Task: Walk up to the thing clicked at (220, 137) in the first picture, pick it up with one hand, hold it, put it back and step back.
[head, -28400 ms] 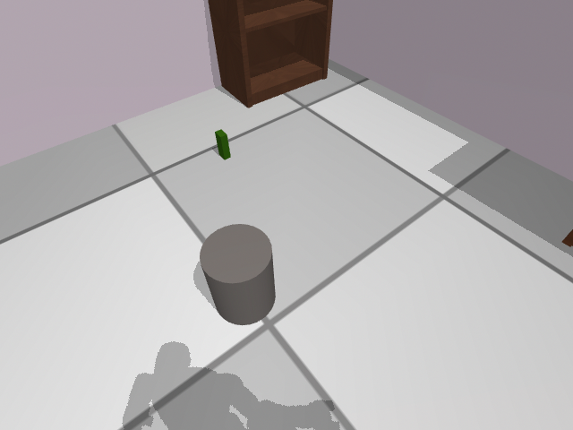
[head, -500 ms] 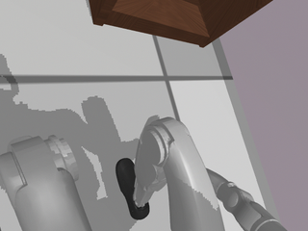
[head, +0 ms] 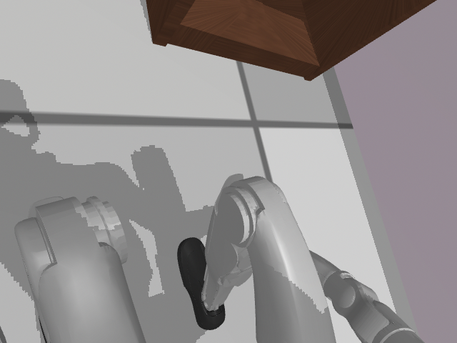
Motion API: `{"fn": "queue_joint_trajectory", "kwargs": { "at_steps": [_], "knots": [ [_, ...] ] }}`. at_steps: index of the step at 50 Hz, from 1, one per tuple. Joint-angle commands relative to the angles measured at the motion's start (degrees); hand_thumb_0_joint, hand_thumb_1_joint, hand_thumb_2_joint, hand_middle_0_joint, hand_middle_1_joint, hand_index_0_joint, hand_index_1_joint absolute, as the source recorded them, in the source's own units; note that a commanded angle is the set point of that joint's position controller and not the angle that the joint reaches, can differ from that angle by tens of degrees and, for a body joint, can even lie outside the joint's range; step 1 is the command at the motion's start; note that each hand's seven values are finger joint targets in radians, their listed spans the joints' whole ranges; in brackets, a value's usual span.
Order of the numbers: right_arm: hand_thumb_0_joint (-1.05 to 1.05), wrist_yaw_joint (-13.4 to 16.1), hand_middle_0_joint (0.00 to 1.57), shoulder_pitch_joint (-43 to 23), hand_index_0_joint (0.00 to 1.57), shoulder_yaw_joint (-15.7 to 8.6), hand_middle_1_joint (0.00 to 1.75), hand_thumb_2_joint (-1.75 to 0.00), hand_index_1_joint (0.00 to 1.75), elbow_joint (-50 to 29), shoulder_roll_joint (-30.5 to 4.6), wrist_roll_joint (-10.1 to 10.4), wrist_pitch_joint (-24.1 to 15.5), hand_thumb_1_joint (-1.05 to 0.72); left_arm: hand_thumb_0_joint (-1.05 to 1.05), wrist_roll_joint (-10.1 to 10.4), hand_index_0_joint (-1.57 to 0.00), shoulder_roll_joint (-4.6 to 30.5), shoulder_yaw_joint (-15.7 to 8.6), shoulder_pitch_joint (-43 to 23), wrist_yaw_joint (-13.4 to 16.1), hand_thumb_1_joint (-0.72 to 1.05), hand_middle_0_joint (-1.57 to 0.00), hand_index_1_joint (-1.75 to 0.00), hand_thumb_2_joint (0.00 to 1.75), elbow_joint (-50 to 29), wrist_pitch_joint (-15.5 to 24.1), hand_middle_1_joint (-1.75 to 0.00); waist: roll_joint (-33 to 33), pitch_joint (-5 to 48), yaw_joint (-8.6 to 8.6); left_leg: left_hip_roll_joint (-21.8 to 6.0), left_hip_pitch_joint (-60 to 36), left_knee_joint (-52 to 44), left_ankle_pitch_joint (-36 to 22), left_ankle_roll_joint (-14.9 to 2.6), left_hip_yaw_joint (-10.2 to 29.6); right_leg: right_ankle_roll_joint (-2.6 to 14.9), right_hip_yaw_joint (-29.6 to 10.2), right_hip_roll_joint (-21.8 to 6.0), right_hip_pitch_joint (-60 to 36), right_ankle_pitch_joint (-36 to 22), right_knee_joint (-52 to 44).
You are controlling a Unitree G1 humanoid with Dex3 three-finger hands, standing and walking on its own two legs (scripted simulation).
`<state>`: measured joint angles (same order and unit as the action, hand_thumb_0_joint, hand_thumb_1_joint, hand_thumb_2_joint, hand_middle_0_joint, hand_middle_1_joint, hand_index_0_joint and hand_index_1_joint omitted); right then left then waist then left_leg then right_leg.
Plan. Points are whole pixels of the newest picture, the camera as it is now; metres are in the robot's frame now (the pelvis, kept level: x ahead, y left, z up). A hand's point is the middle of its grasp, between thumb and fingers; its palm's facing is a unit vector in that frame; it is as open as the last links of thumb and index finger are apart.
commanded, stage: settle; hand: left
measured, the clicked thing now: out of the picture +0.38 +0.32 -0.18
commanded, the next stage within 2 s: lift in 1.50 s
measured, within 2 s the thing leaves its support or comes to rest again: neither
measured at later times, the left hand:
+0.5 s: hand out of the picture +0.36 +0.34 -0.05, palm faces +0.45 -0.89 -0.01, open 10.2 cm
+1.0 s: hand out of the picture +0.36 +0.33 +0.03, palm faces +0.46 -0.89 -0.02, open 10.2 cm
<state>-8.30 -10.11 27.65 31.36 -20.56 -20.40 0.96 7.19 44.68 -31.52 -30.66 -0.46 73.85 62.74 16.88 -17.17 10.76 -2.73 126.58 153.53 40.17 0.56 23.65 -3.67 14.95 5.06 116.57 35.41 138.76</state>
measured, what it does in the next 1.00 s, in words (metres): rises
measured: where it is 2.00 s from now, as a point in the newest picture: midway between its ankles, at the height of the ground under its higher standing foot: (150, 325)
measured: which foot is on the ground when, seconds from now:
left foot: down 0.00-1.00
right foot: down 0.00-1.00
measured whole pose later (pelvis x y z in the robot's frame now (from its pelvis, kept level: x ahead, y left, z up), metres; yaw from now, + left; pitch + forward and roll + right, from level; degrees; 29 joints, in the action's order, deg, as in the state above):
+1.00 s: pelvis +0.03 -0.02 +0.06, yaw +10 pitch +29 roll -7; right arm -4.2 0.2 4.2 37.8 -17.0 -5.0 2.6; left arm 12.7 24.1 -26.8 -25.8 -12.0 43.6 37.7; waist 2.4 3.7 3.5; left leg -3.1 127.6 137.3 39.6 1.9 9.7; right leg -0.2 5.6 0.1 122.8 40.3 133.5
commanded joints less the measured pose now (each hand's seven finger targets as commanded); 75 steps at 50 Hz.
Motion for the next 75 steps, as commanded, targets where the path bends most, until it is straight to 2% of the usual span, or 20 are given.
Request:
{"fn": "queue_joint_trajectory", "kwargs": {
  "at_steps": [1,16,23,24,25,26,34,36,39,42,50,54,59,60,63,65,66,68,71,75],
  "knots": [
    [0.0,0.84,0.2,1.69,0.2,-9.39,0.3,-0.91,0.3,-0.91,-20.44,0.78,0.64,-0.9,0.0,-0.13,-1.33,8.68,0.3,-9.61,-0.49,0.24,-1.34,-1.52,1.4,-13.19,2.33,-1.48,-36.28,33.55,4.98,-2.9,-23.34,-22.06,-4.91,1.53,-7.29,4.38,5.33,1.38,-10.9,-8.48,-8.91],
    [0.0,0.45,0.2,7.01,0.2,-17.16,0.3,-0.9,0.3,0.36,-16.6,6.68,0.31,-0.9,0.0,1.86,-1.35,-0.62,5.0,-8.01,-2.91,0.25,-1.35,-1.52,1.37,-30.53,-8.12,-1.49,-35.7,39.88,-0.02,-1.43,-20.96,-26.86,1.11,0.47,-10.44,5.19,1.42,0.12,-5.43,-3.63,-11.0],
    [0.0,1.55,0.2,10.63,0.2,-20.83,0.3,-0.9,0.3,1.19,-13.83,9.98,0.88,-0.9,0.0,2.87,-1.32,-2.64,4.36,-4.69,-4.45,0.22,-1.32,-1.47,1.3,-36.64,-13.83,-1.44,-33.91,46.23,-3.71,-0.34,-21.32,-28.21,-1.76,-0.08,-13.54,5.74,-1.37,-0.45,-6.67,-4.57,-13.27],
    [0.0,1.6,0.2,10.41,0.2,-21.09,0.3,-0.9,0.3,0.73,-13.34,10.55,1.04,-0.9,0.0,3.06,-1.3,-5.53,6.78,-3.6,-4.94,0.24,-1.3,-1.45,1.29,-35.71,-14.72,-1.43,-33.56,46.15,-3.11,-0.09,-20.95,-28.73,-1.43,-0.16,-13.64,5.79,-1.57,-0.66,-6.25,-4.07,-13.48],
    [0.0,1.7,0.2,10.62,0.2,-21.46,0.3,-0.9,0.3,0.52,-13.17,11.02,1.02,-0.9,0.0,3.41,-1.3,-6.72,6.5,-3.24,-5.04,0.27,-1.3,-1.45,1.3,-35.45,-15.36,-1.44,-32.36,46.18,-3.1,-0.13,-21.08,-29.23,-1.69,-0.18,-13.43,5.78,-1.61,-0.86,-5.89,-4.07,-13.56],
    [0.0,2.02,0.2,11.41,0.2,-22.15,0.3,-0.9,0.3,0.82,-13.19,11.48,1.19,-0.9,0.0,3.47,-1.3,-3.74,4.0,-4.85,-4.96,0.26,-1.3,-1.46,1.3,-38.67,-15.5,-1.44,-32.22,47.82,-4.28,-0.22,-22.27,-29.6,-2.6,-0.12,-13.5,5.89,-2.02,-0.94,-5.9,-4.43,-13.76],
    [0.0,3.13,0.2,12.54,0.2,-24.66,0.3,-0.9,0.3,1.37,-10.43,13.44,0.99,-0.9,0.0,5.14,-1.31,-8.59,6.26,-5.23,-8.29,0.26,-1.31,-1.45,1.29,-38.67,-17.85,-1.43,-27.58,51.22,-4.28,0.55,-19.86,-29.65,-2.58,-1.2,-16.67,5.54,-4.85,-1.6,-9.64,-3.47,-17.16],
    [0.0,3.56,0.2,13.62,0.2,-25.61,0.3,-0.9,0.3,2.22,-10.3,13.86,1.11,-0.9,0.0,5.23,-1.31,-4.58,2.28,-6.34,-8.63,0.28,-1.31,-1.45,1.29,-41.76,-18.0,-1.43,-28.29,54.38,-6.49,0.62,-21.79,-30.29,-4.07,-1.19,-17.23,5.65,-5.52,-1.83,-10.4,-4.1,-17.38],
    [0.0,3.83,0.2,13.49,0.2,-26.17,0.3,-0.9,0.3,1.94,-9.5,14.48,0.8,-0.9,0.0,5.95,-1.29,-9.3,4.38,-4.54,-10.03,0.28,-1.29,-1.43,1.28,-38.08,-19.41,-1.42,-25.54,53.0,-5.67,0.79,-19.89,-30.55,-3.91,-1.35,-18.09,5.56,-6.2,-2.04,-10.47,-3.44,-18.57],
    [0.0,4.26,0.2,14.74,0.2,-27.05,0.3,-0.9,0.3,2.42,-9.22,14.76,0.87,-0.9,0.0,5.83,-1.29,-5.62,1.2,-6.51,-10.35,0.26,-1.29,-1.42,1.27,-42.63,-19.68,-1.41,-26.55,57.26,-7.47,0.77,-22.14,-31.05,-6.21,-1.33,-18.74,5.48,-6.98,-2.41,-13.18,-4.96,-19.04],
    [0.0,5.1,0.2,15.93,0.2,-28.92,0.3,-0.9,0.3,2.95,-8.6,15.65,0.47,-0.9,0.0,5.74,-1.32,-7.77,1.26,-6.52,-11.68,0.27,-1.32,-1.44,1.28,-42.93,-22.21,-1.42,-25.21,58.79,-7.95,0.64,-24.5,-32.67,-8.59,-1.4,-19.55,5.62,-8.0,-2.84,-13.63,-6.34,-20.44],
    [0.0,5.39,0.2,15.65,0.2,-29.24,0.3,-0.9,0.3,2.62,-8.05,16.1,0.11,-0.91,0.0,6.31,-1.34,-11.81,2.53,-5.49,-11.92,0.27,-1.34,-1.47,1.31,-40.47,-23.0,-1.45,-23.34,56.24,-7.4,0.77,-23.54,-33.83,-6.75,-1.6,-19.84,5.53,-8.18,-2.97,-12.8,-4.45,-21.87],
    [0.0,5.85,0.2,16.55,0.2,-30.0,0.3,-0.9,0.3,3.11,-7.79,16.18,-0.32,-0.91,0.0,5.62,-1.35,-8.63,0.7,-7.82,-11.72,0.27,-1.35,-1.46,1.3,-43.54,-22.74,-1.44,-23.17,59.51,-8.47,0.85,-24.72,-34.62,-7.06,-1.82,-20.48,5.5,-9.24,-3.15,-15.21,-4.36,-23.08],
    [0.0,5.8,0.2,16.32,0.2,-29.73,0.3,-0.9,0.3,2.91,-7.1,16.16,-0.41,-0.91,0.0,5.47,-1.34,-11.18,2.59,-6.33,-11.8,0.26,-1.34,-1.46,1.3,-41.09,-23.05,-1.44,-22.99,58.28,-7.66,0.78,-24.06,-34.73,-7.3,-1.74,-20.45,5.42,-9.22,-3.16,-15.24,-4.54,-23.04],
    [0.0,6.01,0.2,17.03,0.2,-30.28,0.3,-0.9,0.3,3.24,-7.3,16.11,-0.61,-0.9,0.0,5.12,-1.36,-8.75,0.27,-8.76,-10.95,0.28,-1.36,-1.47,1.32,-43.47,-22.79,-1.45,-23.31,59.08,-8.57,0.78,-25.49,-35.52,-7.36,-1.72,-20.64,5.54,-9.43,-3.15,-15.24,-4.4,-23.83],
    [0.0,5.95,0.2,16.5,0.2,-30.01,0.3,-0.9,0.3,2.74,-7.01,16.09,-0.65,-0.9,0.0,5.07,-1.36,-13.09,3.56,-7.49,-11.4,0.27,-1.35,-1.48,1.33,-40.74,-23.03,-1.46,-23.53,56.96,-7.08,0.89,-25.0,-36.19,-6.15,-1.69,-20.45,5.62,-8.95,-3.2,-14.08,-3.41,-24.0],
    [0.0,5.99,0.2,16.95,0.2,-30.31,0.3,-0.9,0.3,3.18,-7.32,16.06,-0.77,-0.9,0.0,5.22,-1.35,-11.12,1.67,-8.87,-11.2,0.28,-1.35,-1.48,1.32,-43.21,-22.7,-1.46,-23.65,58.95,-7.9,0.74,-26.8,-36.27,-6.97,-1.62,-20.43,5.69,-9.09,-3.17,-14.41,-4.13,-24.0],
    [0.0,6.08,0.2,16.69,0.2,-30.12,0.3,-0.9,0.3,3.11,-7.08,16.02,-0.61,-0.91,0.0,4.4,-1.34,-12.71,3.19,-6.25,-11.14,0.27,-1.34,-1.46,1.32,-38.61,-23.1,-1.45,-24.11,56.79,-7.44,0.81,-26.39,-37.01,-6.51,-1.57,-20.47,5.69,-8.94,-3.3,-13.93,-3.54,-24.13],
    [0.0,6.07,0.2,17.51,0.2,-30.27,0.3,-0.9,0.3,3.46,-6.76,16.01,-0.64,-0.9,0.0,4.55,-1.35,-9.88,0.94,-10.18,-10.55,0.27,-1.35,-1.47,1.33,-43.26,-22.36,-1.46,-24.1,59.35,-8.28,0.89,-27.04,-37.17,-6.69,-1.58,-20.67,5.72,-9.3,-3.28,-14.84,-3.46,-24.46],
    [0.0,6.04,0.2,16.77,0.2,-30.31,0.3,-0.9,0.3,3.28,-6.82,16.21,-0.82,-0.91,0.0,4.14,-1.34,-13.19,3.32,-8.22,-10.68,0.28,-1.34,-1.47,1.34,-38.32,-22.75,-1.46,-23.68,55.16,-7.43,0.92,-26.82,-38.73,-4.05,-1.6,-20.55,5.9,-8.98,-3.27,-12.1,-0.93,-25.28]
  ]
}}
